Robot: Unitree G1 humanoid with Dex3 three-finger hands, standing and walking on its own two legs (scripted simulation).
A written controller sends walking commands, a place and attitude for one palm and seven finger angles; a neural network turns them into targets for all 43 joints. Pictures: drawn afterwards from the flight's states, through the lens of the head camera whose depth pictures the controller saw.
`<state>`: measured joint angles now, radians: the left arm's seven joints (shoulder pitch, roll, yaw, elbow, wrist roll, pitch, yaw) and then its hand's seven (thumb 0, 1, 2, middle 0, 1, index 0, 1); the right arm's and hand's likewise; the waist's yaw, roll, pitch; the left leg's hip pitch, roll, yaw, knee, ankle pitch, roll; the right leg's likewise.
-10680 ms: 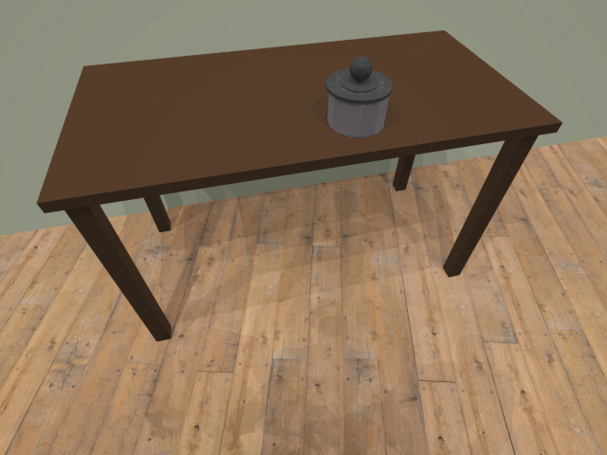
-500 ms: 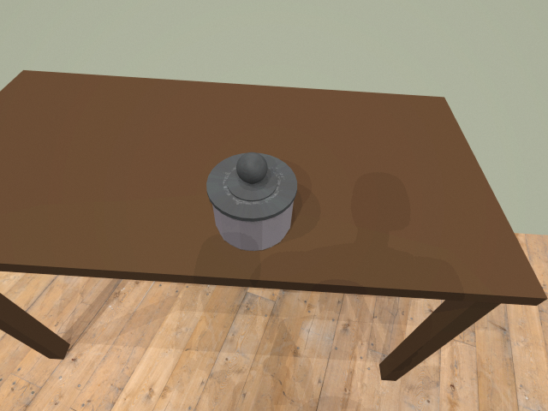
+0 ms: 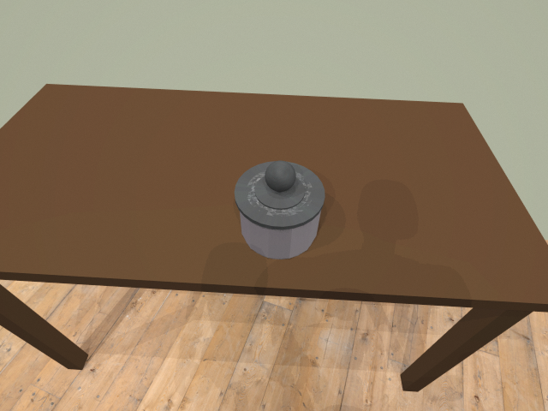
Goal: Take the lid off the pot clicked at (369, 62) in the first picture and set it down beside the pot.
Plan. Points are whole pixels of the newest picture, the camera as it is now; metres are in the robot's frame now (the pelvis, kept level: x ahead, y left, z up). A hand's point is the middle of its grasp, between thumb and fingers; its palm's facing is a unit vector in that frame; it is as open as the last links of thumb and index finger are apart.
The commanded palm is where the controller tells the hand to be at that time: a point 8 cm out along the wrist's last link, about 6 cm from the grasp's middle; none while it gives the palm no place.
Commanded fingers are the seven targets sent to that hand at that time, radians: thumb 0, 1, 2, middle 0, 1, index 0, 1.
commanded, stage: come to a stop and stand still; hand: left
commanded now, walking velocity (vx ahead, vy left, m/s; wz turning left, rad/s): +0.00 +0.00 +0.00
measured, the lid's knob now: (280, 176) +0.46 +0.02 +0.09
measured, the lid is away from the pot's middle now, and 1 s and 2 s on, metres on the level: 0.00 0.00 0.00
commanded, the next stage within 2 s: look again from close up in 0.06 s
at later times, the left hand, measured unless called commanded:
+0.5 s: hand out of the picture +0.00 +0.15 -0.18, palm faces +0.04 -0.98 -0.17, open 7.4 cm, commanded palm none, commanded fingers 0.00 0.90 0.90 -0.20 -0.30 -0.20 -0.30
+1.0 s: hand out of the picture -0.01 +0.13 -0.18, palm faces +0.04 -0.99 -0.15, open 7.4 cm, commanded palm none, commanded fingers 0.00 0.90 0.90 -0.20 -0.30 -0.20 -0.30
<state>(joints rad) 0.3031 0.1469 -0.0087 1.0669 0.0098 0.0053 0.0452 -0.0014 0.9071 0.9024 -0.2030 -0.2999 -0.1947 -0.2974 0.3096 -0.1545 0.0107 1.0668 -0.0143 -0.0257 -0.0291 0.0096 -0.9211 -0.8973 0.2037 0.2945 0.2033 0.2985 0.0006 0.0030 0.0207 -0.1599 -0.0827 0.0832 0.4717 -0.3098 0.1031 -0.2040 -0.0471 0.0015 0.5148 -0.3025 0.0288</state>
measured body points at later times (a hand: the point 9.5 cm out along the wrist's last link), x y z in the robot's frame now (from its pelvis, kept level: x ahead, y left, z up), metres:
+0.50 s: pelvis +0.01 -0.01 +0.00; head +0.02 +0.00 +0.45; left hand +0.00 +0.20 -0.16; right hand +0.01 -0.23 -0.15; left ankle -0.03 +0.05 -0.73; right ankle -0.02 -0.15 -0.73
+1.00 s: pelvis +0.00 -0.02 +0.00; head +0.02 -0.01 +0.45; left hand -0.01 +0.18 -0.16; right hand -0.01 -0.23 -0.15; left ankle -0.03 +0.05 -0.73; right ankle -0.02 -0.15 -0.73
